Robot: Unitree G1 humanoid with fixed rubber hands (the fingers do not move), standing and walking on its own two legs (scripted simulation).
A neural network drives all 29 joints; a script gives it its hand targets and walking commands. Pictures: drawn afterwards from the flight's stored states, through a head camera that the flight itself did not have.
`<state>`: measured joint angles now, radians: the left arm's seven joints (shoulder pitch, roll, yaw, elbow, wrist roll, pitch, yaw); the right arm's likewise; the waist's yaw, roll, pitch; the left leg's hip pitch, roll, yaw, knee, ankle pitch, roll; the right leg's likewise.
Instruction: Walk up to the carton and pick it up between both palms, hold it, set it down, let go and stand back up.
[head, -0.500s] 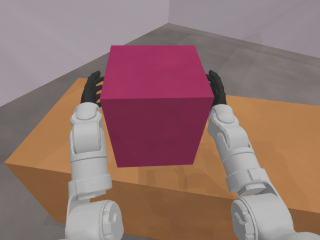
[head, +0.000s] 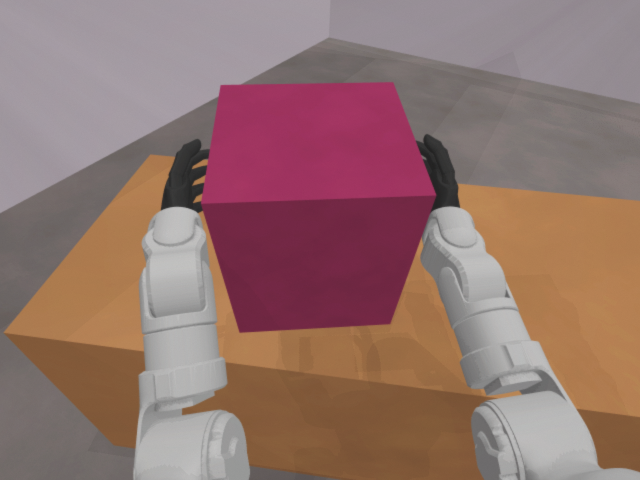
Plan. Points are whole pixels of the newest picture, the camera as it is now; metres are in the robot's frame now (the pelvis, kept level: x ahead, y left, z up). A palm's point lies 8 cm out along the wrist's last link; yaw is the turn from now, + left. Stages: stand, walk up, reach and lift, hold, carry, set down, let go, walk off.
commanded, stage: hold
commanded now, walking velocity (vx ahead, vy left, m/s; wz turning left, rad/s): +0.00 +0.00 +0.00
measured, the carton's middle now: (312, 214) +0.39 -0.01 +0.15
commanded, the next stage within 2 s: set down in 0.04 s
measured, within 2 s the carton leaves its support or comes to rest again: neither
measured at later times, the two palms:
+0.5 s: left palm (178, 195) +0.39 +0.15 +0.20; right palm (425, 195) +0.38 -0.15 +0.18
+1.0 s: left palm (186, 236) +0.40 +0.16 +0.12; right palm (409, 225) +0.39 -0.14 +0.13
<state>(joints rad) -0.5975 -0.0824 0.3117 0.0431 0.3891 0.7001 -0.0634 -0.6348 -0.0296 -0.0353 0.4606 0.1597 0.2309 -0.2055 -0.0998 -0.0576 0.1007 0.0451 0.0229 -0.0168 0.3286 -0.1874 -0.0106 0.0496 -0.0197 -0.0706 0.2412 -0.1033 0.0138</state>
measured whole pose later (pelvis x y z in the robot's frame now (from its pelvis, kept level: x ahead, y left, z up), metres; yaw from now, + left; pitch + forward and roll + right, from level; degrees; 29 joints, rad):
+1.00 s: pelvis +0.03 +0.01 +0.00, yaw +1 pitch -8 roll -1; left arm -0.49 -0.08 0.27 0.24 0.36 0.40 -0.05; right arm -0.51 0.01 -0.08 0.63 0.03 -0.17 -0.19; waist -0.07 -0.07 0.13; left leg 0.04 0.01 -0.03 0.32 -0.22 0.00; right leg 0.08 -0.03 -0.09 0.19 -0.13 0.03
